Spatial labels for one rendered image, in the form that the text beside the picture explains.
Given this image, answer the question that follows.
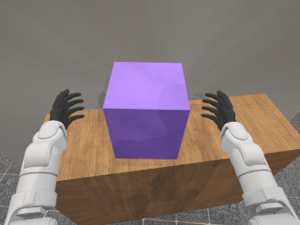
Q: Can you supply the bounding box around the right robot upper arm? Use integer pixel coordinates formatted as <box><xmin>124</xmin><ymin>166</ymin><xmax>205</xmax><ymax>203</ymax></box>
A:
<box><xmin>247</xmin><ymin>213</ymin><xmax>300</xmax><ymax>225</ymax></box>

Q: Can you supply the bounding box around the robot left forearm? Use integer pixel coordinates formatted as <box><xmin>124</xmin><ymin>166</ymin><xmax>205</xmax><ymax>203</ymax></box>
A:
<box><xmin>4</xmin><ymin>120</ymin><xmax>68</xmax><ymax>225</ymax></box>

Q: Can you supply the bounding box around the left robot hand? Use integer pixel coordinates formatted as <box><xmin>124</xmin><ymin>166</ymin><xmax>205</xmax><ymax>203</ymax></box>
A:
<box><xmin>49</xmin><ymin>89</ymin><xmax>84</xmax><ymax>130</ymax></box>

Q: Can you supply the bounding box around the carton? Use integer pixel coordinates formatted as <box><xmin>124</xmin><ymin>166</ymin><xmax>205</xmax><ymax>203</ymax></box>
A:
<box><xmin>102</xmin><ymin>62</ymin><xmax>190</xmax><ymax>159</ymax></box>

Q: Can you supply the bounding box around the right robot hand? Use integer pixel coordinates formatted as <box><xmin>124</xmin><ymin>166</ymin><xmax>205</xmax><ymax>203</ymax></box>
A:
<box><xmin>202</xmin><ymin>90</ymin><xmax>236</xmax><ymax>131</ymax></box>

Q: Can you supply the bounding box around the robot right forearm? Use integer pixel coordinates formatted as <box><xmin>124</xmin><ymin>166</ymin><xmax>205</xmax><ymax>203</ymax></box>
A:
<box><xmin>219</xmin><ymin>122</ymin><xmax>300</xmax><ymax>224</ymax></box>

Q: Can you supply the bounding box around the pedestal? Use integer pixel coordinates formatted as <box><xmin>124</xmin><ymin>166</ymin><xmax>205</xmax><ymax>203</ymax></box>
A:
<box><xmin>44</xmin><ymin>93</ymin><xmax>300</xmax><ymax>225</ymax></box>

